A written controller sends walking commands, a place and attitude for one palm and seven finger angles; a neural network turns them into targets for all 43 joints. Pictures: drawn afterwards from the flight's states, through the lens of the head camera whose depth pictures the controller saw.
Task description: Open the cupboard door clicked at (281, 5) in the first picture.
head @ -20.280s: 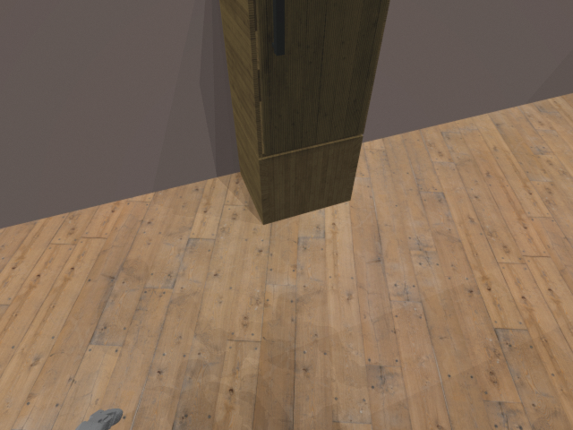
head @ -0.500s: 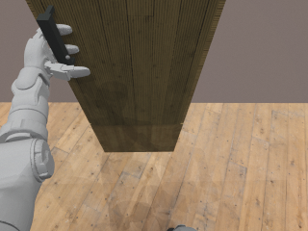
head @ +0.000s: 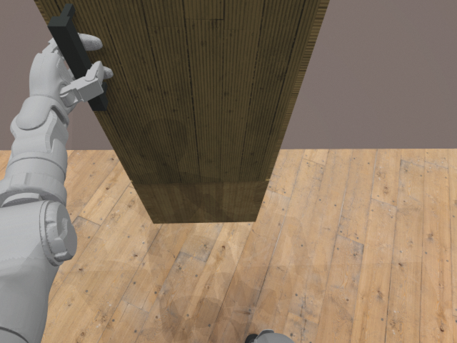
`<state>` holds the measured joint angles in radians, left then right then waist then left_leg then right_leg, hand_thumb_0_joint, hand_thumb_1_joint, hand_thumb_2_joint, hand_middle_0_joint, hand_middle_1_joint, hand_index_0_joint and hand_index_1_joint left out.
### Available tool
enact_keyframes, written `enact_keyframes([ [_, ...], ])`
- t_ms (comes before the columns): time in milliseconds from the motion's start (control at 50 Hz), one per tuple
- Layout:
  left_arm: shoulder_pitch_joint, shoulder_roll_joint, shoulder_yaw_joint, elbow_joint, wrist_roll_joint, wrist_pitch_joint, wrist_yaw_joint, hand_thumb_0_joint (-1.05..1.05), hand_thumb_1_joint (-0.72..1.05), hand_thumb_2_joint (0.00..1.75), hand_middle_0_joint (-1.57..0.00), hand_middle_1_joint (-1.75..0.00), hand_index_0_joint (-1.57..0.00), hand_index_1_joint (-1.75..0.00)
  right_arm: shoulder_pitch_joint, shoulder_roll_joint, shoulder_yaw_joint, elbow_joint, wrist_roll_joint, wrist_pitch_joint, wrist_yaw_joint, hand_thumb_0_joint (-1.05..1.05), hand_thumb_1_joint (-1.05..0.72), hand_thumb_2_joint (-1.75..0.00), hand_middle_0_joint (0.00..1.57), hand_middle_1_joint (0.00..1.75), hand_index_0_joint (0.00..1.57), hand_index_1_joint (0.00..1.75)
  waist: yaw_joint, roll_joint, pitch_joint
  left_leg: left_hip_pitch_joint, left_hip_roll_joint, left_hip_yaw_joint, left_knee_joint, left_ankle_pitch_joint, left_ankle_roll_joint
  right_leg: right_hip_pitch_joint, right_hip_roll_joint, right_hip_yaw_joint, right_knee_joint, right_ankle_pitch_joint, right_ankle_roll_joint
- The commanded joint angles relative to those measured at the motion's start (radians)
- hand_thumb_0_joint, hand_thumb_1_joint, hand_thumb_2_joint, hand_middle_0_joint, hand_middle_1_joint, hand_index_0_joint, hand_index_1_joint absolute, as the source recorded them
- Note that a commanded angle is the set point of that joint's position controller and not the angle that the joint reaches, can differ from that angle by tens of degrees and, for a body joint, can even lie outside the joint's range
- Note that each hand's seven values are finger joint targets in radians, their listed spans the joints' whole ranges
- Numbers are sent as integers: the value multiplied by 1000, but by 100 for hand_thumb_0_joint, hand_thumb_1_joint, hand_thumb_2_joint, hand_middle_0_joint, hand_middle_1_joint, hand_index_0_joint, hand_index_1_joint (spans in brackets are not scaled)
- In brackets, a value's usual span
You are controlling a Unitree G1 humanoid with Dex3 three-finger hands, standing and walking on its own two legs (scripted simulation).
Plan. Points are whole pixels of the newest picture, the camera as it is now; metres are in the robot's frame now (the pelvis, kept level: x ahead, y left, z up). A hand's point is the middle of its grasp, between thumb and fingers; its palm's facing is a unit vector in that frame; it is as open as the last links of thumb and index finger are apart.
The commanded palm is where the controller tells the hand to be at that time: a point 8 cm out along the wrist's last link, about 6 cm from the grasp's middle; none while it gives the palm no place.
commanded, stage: pull the door open along its arc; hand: left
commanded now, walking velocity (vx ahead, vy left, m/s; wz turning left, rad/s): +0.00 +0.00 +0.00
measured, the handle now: (85, 61) +0.56 +0.20 +0.15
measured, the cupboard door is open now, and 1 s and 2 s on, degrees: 1 38 40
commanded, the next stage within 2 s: open thumb and fingers to let go in 1.08 s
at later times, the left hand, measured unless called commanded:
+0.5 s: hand (92, 107) +0.46 +0.17 +0.15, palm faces -0.10 -1.00 +0.00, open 6.1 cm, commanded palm +0.40 +0.24 +0.15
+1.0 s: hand (150, 205) +0.29 +0.08 +0.15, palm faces +0.27 -0.96 +0.05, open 6.6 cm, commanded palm +0.22 +0.15 +0.15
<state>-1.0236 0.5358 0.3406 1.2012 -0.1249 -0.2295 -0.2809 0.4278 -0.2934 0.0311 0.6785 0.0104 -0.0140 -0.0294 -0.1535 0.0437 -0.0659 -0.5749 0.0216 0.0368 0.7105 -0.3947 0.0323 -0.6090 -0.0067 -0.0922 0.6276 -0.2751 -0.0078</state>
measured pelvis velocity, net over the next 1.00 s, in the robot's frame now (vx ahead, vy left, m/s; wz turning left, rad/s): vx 0.01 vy -0.03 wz -0.03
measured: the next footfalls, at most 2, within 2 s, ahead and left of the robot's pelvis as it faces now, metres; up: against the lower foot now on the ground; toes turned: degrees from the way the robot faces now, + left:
none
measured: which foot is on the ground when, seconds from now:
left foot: down 0.00-1.00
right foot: down 0.00-1.00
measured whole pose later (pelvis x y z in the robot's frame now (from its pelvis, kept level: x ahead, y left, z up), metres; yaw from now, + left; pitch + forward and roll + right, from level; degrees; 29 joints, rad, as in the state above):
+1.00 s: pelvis +0.01 -0.03 +0.02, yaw -1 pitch +0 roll +0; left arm 0.13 -0.03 -0.05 -0.28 -0.10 0.24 0.33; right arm 0.11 -0.17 0.05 0.54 0.01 0.08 -0.01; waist 0.01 0.07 -0.08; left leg -0.15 0.04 0.07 0.49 -0.33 -0.01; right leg -0.24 0.02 -0.06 0.50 -0.26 -0.04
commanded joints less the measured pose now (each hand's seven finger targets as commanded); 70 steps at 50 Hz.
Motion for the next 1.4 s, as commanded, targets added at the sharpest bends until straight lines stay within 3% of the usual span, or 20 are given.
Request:
enact_keyframes([
  [0,-549,189,-1,-232,-12,-77,-32,0,90,90,-40,-135,-40,-135,150,-171,-56,-50,-5,-18,-14,0,-90,-90,20,30,20,30,-45,71,-429,273,4,-90,-48,505,-8,174,41,46,-13,371,-15],
  [60,-534,226,24,-208,-7,-74,-37,0,90,90,-40,-135,-40,-135,150,-172,-55,-45,-4,-17,-15,0,-90,-90,20,30,20,30,-38,77,-436,257,2,-83,-45,490,-10,185,39,52,-15,379,-14],
  [80,-488,314,91,-183,2,-74,-38,0,90,90,-40,-135,-40,-135,154,-179,-54,-51,-4,-13,-16,0,-90,-90,20,30,20,30,-12,47,-435,218,-1,-81,-51,469,-7,224,37,55,-10,382,-17],
  [100,-454,338,110,-193,-3,-80,-43,0,90,90,-40,-135,-40,-135,149,-182,-52,-65,-4,-9,-19,0,-90,-90,20,30,20,30,-4,40,-451,207,-3,-75,-54,476,-3,256,37,56,-4,407,-18],
  [160,-390,287,79,-240,-13,-80,-69,0,90,90,-40,-135,-40,-135,123,-170,-52,-94,2,-7,-16,0,-90,-90,20,30,20,30,19,85,-472,225,-2,-64,-57,509,-8,273,33,59,-3,429,-18],
  [260,-241,283,107,-364,-53,-71,-81,0,90,90,-40,-135,-40,-135,97,-169,-60,-138,10,3,-11,0,-90,-90,20,30,20,30,55,43,-506,250,8,-53,-70,581,-6,336,37,59,-8,487,-17],
  [320,-93,256,112,-433,-79,-45,-88,0,90,90,-40,-135,-40,-135,65,-164,-62,-167,20,7,-7,0,-90,-90,20,30,20,30,85,22,-468,242,10,-42,-86,602,-3,369,36,58,-14,508,-18],
  [400,91,243,127,-612,-102,-8,-80,0,90,90,-40,-135,-40,-135,12,-153,-66,-213,30,6,-1,0,-90,-90,20,30,20,30,134,49,-467,263,9,-30,-108,665,-3,436,27,62,-17,549,-25],
  [480,283,143,101,-755,-134,55,-66,0,90,90,-40,-135,-40,-135,-49,-134,-65,-245,41,-5,7,0,-90,-90,20,30,20,30,148,-21,-388,265,10,-15,-139,641,-3,461,22,55,-37,564,-17],
  [540,400,93,90,-917,-145,89,-40,0,90,90,-40,-135,-40,-135,-103,-118,-61,-271,44,-17,9,0,-90,-90,20,30,20,30,171,12,-372,304,7,-15,-157,671,-12,484,18,52,-44,563,-20],
  [620,572,-68,93,-1123,-172,163,157,0,90,90,-40,-135,-40,-135,-204,-77,-55,-283,48,-37,24,0,-90,-90,20,30,20,30,219,-26,-311,301,2,-10,-188,584,-27,485,19,32,-79,489,-17],
  [660,680,-163,55,-1260,-151,191,272,0,90,90,-40,-135,-40,-135,-254,-57,-56,-284,45,-43,33,0,-90,-90,20,30,20,30,232,-26,-300,311,0,-3,-202,576,-36,504,16,26,-84,482,-18],
  [680,736,-200,31,-1317,-137,203,316,0,90,90,-40,-135,-40,-135,-272,-50,-55,-281,43,-43,37,0,-90,-90,20,30,20,30,233,-23,-290,319,-1,3,-205,566,-37,511,14,27,-88,488,-19],
  [700,794,-200,32,-1352,-121,211,359,0,90,90,-40,-135,-40,-135,-286,-49,-55,-280,39,-38,35,0,-90,-90,20,30,20,30,234,-101,-270,303,2,-2,-211,526,-34,528,13,22,-95,465,-18],
  [860,993,-355,-129,-1679,24,363,638,0,90,90,-40,-135,-40,-135,-413,16,-27,-282,6,31,13,0,-90,-90,20,30,20,30,248,-36,-195,345,-9,6,-258,405,-32,586,-3,63,-155,373,-25],
  [900,1103,-377,-158,-1711,55,390,678,0,90,90,-40,-135,-40,-135,-427,21,-26,-281,-3,55,12,0,-90,-90,20,30,20,30,254,-71,-183,350,-7,4,-253,420,-30,610,-5,67,-166,404,-29],
  [980,1170,-454,-283,-1812,93,408,693,0,90,90,-40,-135,-40,-135,-442,33,-19,-293,-15,85,14,0,-90,-90,20,30,20,30,236,-66,-144,364,-10,2,-245,426,-24,596,-5,76,-167,437,-30],
  [1160,885,-598,-505,-1754,143,382,733,0,90,90,-40,-135,-40,-135,-471,39,-12,-259,-40,51,-6,0,-90,-90,20,30,20,30,166,-115,-74,406,-27,-30,-203,309,-8,487,-35,109,-229,271,-4],
  [1240,890,-563,-478,-1720,156,360,723,0,62,78,-38,-132,-38,-132,-464,47,-17,-245,-42,43,-22,0,-90,-90,20,30,20,30,196,-101,-154,421,-35,-28,-214,305,-9,545,-49,126,-235,276,-1],
  [1380,845,-549,-432,-1642,88,330,669,0,13,57,-35,-127,-35,-127,-474,45,-12,-225,-33,23,-42,0,-90,-90,20,30,20,30,200,-159,-116,411,-37,-32,-239,260,-11,553,-60,146,-287,215,15],
])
